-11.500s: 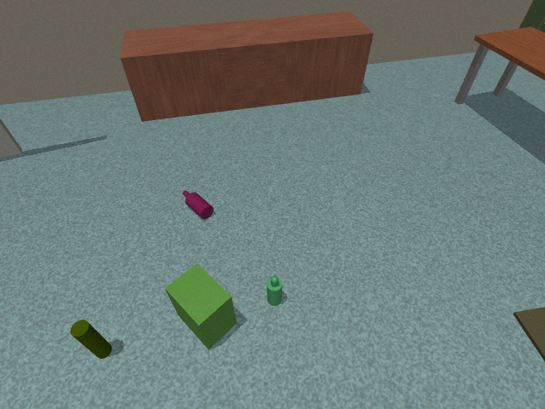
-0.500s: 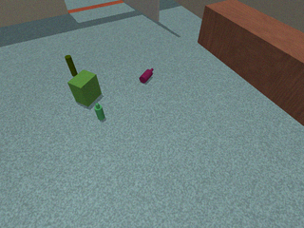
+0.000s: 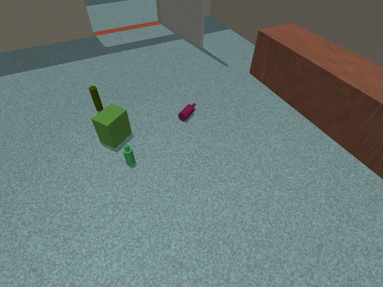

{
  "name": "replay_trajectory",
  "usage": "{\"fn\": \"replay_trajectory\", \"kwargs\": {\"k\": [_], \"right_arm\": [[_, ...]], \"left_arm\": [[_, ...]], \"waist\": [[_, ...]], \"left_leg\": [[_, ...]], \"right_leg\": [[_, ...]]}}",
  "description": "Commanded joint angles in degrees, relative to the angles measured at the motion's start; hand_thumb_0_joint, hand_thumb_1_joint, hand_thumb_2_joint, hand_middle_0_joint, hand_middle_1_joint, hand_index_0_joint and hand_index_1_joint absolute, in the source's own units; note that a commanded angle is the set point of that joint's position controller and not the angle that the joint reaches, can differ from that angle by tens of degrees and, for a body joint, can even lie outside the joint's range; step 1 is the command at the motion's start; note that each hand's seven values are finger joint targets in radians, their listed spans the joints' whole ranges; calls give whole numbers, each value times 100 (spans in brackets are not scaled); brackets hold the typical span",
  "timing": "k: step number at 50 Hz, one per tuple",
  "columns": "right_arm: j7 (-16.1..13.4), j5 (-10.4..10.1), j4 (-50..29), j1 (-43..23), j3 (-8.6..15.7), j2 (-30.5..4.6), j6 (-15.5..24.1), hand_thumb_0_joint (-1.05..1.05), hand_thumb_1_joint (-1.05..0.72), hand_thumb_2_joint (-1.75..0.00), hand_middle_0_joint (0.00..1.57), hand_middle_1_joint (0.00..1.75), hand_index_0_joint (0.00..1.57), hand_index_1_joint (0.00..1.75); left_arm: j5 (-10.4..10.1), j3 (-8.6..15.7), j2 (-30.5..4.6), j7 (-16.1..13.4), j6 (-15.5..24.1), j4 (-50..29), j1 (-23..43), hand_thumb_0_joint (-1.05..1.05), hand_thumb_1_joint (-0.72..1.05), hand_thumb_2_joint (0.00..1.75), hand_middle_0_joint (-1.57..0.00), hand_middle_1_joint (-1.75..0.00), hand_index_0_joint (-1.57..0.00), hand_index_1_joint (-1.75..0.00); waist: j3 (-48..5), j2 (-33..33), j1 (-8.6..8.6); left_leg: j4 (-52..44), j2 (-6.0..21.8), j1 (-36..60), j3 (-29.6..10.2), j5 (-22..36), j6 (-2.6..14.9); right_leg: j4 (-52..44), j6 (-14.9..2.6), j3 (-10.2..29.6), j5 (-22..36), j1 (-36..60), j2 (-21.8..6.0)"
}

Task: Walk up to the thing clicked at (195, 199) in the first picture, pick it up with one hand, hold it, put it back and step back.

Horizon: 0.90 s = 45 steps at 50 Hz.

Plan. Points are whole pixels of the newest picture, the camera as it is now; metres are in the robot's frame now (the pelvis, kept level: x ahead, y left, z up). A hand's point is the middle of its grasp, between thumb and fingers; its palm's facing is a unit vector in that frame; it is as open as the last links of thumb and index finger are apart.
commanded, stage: stand
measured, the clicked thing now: (188, 110) +1.53 +0.07 -0.74
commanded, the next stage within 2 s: none
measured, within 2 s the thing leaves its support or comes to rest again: neither
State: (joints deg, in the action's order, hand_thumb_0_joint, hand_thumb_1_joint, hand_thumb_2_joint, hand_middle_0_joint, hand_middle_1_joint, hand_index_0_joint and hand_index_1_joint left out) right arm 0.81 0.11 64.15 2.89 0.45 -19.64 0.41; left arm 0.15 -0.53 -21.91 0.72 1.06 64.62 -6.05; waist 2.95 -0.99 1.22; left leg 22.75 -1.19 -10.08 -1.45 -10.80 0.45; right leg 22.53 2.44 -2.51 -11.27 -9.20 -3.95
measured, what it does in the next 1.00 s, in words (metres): stands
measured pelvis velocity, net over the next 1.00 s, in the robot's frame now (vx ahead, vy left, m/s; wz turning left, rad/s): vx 0.02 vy -0.03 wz -0.02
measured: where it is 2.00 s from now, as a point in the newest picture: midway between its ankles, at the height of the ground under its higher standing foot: outside the picture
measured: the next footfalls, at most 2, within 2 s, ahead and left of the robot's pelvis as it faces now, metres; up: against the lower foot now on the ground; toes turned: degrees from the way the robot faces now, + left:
none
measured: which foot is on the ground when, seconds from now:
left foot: down 0.00-1.00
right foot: down 0.00-1.00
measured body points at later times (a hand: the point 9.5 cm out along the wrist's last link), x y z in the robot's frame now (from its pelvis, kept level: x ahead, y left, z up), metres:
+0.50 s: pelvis +0.02 -0.02 +0.00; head +0.03 -0.02 +0.45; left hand +0.11 +0.28 -0.13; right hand +0.10 -0.32 -0.13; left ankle +0.02 +0.11 -0.74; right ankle +0.01 -0.15 -0.74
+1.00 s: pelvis +0.02 -0.03 +0.00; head +0.02 -0.03 +0.45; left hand +0.10 +0.27 -0.13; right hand +0.09 -0.33 -0.13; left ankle +0.02 +0.11 -0.74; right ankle +0.01 -0.15 -0.74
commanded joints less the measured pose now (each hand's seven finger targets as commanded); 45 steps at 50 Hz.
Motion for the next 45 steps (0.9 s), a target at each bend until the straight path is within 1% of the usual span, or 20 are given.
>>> {"fn": "replay_trajectory", "kwargs": {"k": [1,3,8,11,13,16,17,18,19,20,21,22,30,33,36,38,40,41,44,45], "right_arm": [[-68,23,-297,-357,281,-1264,143,0,-90,-90,20,30,20,30],[-82,21,-278,-354,285,-1245,159,0,-90,-90,20,30,20,30],[-92,2,-223,-312,275,-1217,154,0,-90,-90,20,30,20,30],[-99,13,-191,-335,271,-1192,139,0,-90,-90,20,30,20,30],[-109,10,-155,-306,269,-1226,143,0,-90,-90,20,30,20,30],[-110,0,-128,-296,240,-1141,119,0,-90,-90,20,30,20,30],[-119,8,-128,-296,257,-1175,119,0,-90,-90,20,30,20,30],[-113,6,-128,-329,236,-1159,114,0,-90,-90,20,30,20,30],[-118,2,-110,-251,235,-1182,113,0,-90,-90,20,30,20,30],[-115,7,-125,-320,237,-1180,122,0,-90,-90,20,30,20,30],[-115,6,-127,-271,228,-1181,124,0,-90,-90,20,30,20,30],[-116,10,-126,-298,232,-1174,116,0,-90,-90,20,30,20,30],[-140,21,-129,-229,208,-1170,130,0,-90,-90,20,30,20,30],[-136,23,-156,-260,199,-1169,137,0,-90,-90,20,30,20,30],[-135,27,-157,-230,203,-1186,113,0,-90,-90,20,30,20,30],[-126,32,-170,-212,207,-1217,121,0,-90,-90,20,30,20,30],[-133,37,-162,-206,200,-1207,127,0,-90,-90,20,30,20,30],[-125,32,-179,-244,195,-1198,130,0,-90,-90,20,30,20,30],[-117,31,-185,-202,187,-1196,115,0,-90,-90,20,30,20,30],[-119,39,-197,-183,201,-1212,115,0,-90,-90,20,30,20,30]], "left_arm": [[15,259,-1128,-107,140,-270,228,0,90,90,-20,-30,-20,-30],[8,271,-1144,-113,139,-278,235,0,90,90,-20,-30,-20,-30],[12,292,-1130,-120,128,-272,296,0,90,90,-20,-30,-20,-30],[17,292,-1098,-125,118,-257,268,0,90,90,-20,-30,-20,-30],[6,297,-1078,-125,117,-265,289,0,90,90,-20,-30,-20,-30],[-1,297,-1034,-133,104,-237,289,0,90,90,-20,-30,-20,-30],[13,317,-1068,-137,104,-247,305,0,90,90,-20,-30,-20,-30],[-4,313,-1056,-136,106,-253,331,0,90,90,-20,-30,-20,-30],[2,321,-1039,-127,97,-252,355,0,90,90,-20,-30,-20,-30],[8,327,-1061,-130,103,-253,310,0,90,90,-20,-30,-20,-30],[3,332,-1075,-128,99,-258,352,0,90,90,-20,-30,-20,-30],[2,345,-1067,-139,102,-253,351,0,90,90,-20,-30,-20,-30],[2,388,-1052,-135,95,-254,408,0,90,90,-20,-30,-20,-30],[13,400,-1068,-126,84,-268,435,0,90,90,-20,-30,-20,-30],[11,401,-1055,-123,68,-256,465,0,90,90,-20,-30,-20,-30],[14,395,-1050,-112,72,-265,444,0,90,90,-20,-30,-20,-30],[16,402,-1048,-107,55,-262,455,0,90,90,-20,-30,-20,-30],[12,395,-1055,-110,62,-256,434,0,90,90,-20,-30,-20,-30],[13,396,-1060,-106,63,-261,443,0,90,90,-20,-30,-20,-30],[32,391,-1079,-107,58,-267,421,0,90,90,-20,-30,-20,-30]], "waist": [[-422,233,-74],[-529,199,-58],[-596,154,-104],[-628,102,-84],[-685,163,-87],[-629,102,-98],[-707,57,-94],[-604,108,-93],[-625,143,-128],[-629,115,-89],[-626,129,-123],[-650,80,-95],[-683,92,-112],[-629,98,-108],[-478,80,-116],[-535,86,-116],[-508,180,-117],[-471,176,-98],[-414,78,-110],[-478,101,-119]], "left_leg": [[-757,716,-75,-682,99,53],[-655,749,211,-618,724,49],[-644,769,277,-518,938,32],[-627,772,348,-472,1010,8],[-604,798,371,-461,1276,5],[-629,767,361,-409,1172,-17],[-589,809,418,-410,1256,7],[-620,780,377,-404,1262,-16],[-644,768,325,-368,1106,-17],[-639,811,458,-411,1236,-22],[-633,803,411,-380,1268,-27],[-635,820,387,-410,1311,-28],[-619,849,500,-340,1492,-35],[-627,864,547,-341,1383,-46],[-709,833,384,-363,993,-46],[-670,847,444,-345,1051,-42],[-698,815,399,-328,882,-50],[-702,846,407,-371,1010,-43],[-692,814,390,-354,719,-41],[-664,840,480,-352,767,-14]], "right_leg": [[-497,-307,510,117,239,-397],[-517,-335,551,402,234,-440],[-575,-316,538,621,361,-439],[-593,-329,537,681,359,-452],[-558,-327,537,959,482,-464],[-616,-309,522,924,465,-427],[-588,-330,532,1030,536,-459],[-627,-309,538,1056,479,-442],[-640,-304,536,933,544,-437],[-622,-305,534,1021,469,-435],[-637,-306,550,1068,507,-444],[-627,-304,516,1104,578,-427],[-617,-307,538,1407,658,-443],[-652,-302,516,1242,566,-420],[-736,-302,534,831,498,-394],[-748,-314,547,873,484,-404],[-772,-317,563,748,456,-391],[-743,-327,549,843,478,-394],[-828,-303,568,447,320,-363],[-818,-333,590,538,310,-392]]}}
